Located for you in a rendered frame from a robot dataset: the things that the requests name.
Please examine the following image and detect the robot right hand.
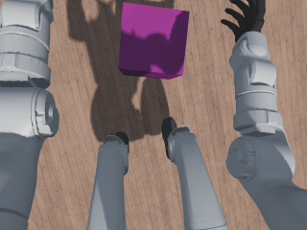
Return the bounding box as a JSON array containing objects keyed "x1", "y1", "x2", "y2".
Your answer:
[{"x1": 221, "y1": 0, "x2": 266, "y2": 43}]

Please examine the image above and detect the robot left upper arm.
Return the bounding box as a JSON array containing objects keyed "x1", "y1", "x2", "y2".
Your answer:
[{"x1": 0, "y1": 87, "x2": 59, "y2": 230}]

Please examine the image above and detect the robot shin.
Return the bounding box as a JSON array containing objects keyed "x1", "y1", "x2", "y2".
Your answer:
[
  {"x1": 169, "y1": 126, "x2": 199, "y2": 143},
  {"x1": 97, "y1": 135, "x2": 124, "y2": 159}
]

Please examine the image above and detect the left robot forearm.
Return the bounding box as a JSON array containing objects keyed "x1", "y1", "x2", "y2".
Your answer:
[{"x1": 0, "y1": 0, "x2": 54, "y2": 89}]

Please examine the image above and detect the robot right upper arm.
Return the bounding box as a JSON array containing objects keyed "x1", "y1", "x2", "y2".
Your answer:
[{"x1": 225, "y1": 135, "x2": 307, "y2": 230}]

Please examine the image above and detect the right robot forearm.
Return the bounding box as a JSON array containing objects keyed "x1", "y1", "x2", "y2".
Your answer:
[{"x1": 228, "y1": 31, "x2": 295, "y2": 160}]

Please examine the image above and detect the carton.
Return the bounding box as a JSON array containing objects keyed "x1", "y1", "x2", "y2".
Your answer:
[{"x1": 118, "y1": 2, "x2": 190, "y2": 80}]

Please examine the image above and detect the left robot shin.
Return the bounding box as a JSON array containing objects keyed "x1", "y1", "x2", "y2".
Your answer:
[{"x1": 97, "y1": 135, "x2": 124, "y2": 159}]

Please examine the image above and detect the right robot shin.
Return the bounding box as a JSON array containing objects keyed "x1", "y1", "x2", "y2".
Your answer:
[{"x1": 169, "y1": 126, "x2": 199, "y2": 143}]

